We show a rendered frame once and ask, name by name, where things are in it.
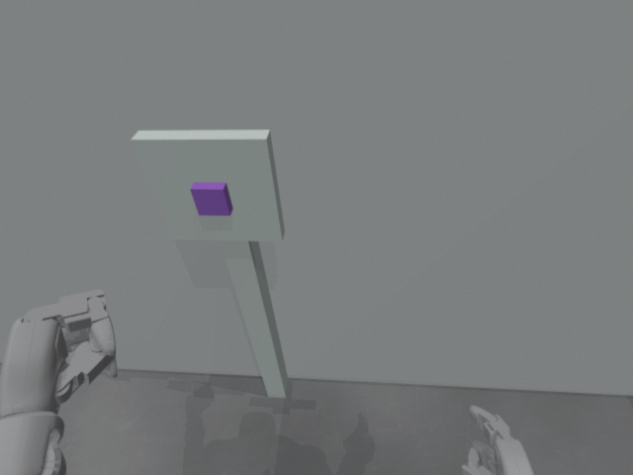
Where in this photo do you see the left robot hand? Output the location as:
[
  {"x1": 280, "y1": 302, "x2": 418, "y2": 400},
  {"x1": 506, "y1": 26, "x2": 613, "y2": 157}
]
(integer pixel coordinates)
[{"x1": 0, "y1": 289, "x2": 117, "y2": 419}]

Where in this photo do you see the right robot hand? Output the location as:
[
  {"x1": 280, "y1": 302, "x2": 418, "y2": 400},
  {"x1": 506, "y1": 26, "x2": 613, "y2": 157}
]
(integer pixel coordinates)
[{"x1": 462, "y1": 406, "x2": 536, "y2": 475}]

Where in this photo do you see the robot left forearm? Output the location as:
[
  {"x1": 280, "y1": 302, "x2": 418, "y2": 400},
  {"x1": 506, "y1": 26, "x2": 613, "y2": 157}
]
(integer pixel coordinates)
[{"x1": 0, "y1": 412, "x2": 66, "y2": 475}]

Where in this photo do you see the button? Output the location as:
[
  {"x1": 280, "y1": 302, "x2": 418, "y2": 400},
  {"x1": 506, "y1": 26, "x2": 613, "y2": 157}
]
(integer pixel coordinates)
[{"x1": 190, "y1": 182, "x2": 232, "y2": 216}]

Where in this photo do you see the panel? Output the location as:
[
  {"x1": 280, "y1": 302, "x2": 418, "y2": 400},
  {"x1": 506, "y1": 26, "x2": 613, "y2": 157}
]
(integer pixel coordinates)
[{"x1": 131, "y1": 130, "x2": 289, "y2": 398}]

